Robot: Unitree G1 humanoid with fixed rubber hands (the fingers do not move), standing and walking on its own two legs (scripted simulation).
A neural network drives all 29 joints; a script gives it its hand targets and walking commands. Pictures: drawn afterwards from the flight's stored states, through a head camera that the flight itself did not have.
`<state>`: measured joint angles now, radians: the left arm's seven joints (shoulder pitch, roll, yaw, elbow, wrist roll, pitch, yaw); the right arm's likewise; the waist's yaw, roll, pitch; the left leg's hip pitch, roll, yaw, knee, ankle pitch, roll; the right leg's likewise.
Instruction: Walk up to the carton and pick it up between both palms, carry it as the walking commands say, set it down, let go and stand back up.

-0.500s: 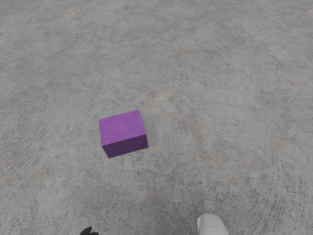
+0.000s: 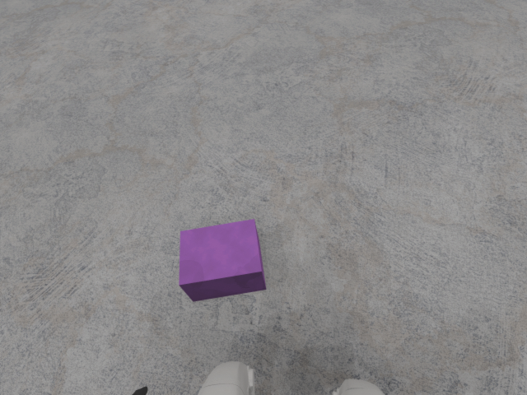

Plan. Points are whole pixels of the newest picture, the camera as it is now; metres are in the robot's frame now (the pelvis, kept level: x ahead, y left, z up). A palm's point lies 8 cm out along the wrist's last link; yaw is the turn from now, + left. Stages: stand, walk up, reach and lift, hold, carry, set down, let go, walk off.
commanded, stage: walk up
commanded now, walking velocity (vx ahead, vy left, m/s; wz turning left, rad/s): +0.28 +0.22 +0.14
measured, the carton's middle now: (223, 260) +0.63 +0.22 -0.67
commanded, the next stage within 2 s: none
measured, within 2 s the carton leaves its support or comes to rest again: neither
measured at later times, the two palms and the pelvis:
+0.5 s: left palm (90, 357) +0.21 +0.34 -0.12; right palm (375, 361) +0.17 -0.15 -0.13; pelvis +0.14 +0.08 +0.01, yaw +2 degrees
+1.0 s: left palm (81, 365) +0.20 +0.37 -0.15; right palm (313, 278) +0.32 -0.07 -0.13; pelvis +0.24 +0.15 +0.00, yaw +4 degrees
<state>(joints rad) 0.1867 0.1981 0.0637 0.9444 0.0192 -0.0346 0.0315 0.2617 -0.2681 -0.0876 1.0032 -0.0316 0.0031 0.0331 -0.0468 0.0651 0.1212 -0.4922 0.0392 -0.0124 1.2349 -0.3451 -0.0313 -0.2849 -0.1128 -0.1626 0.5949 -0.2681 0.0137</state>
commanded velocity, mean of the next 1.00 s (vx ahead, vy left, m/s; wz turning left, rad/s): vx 0.16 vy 0.13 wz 0.06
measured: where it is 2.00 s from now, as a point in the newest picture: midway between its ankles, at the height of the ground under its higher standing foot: (234, 373)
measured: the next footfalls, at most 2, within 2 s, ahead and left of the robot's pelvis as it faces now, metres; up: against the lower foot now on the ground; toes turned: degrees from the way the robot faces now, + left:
left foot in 0.24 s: +0.18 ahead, +0.20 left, +0.00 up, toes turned +8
right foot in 0.54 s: +0.25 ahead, +0.01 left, +0.00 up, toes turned +0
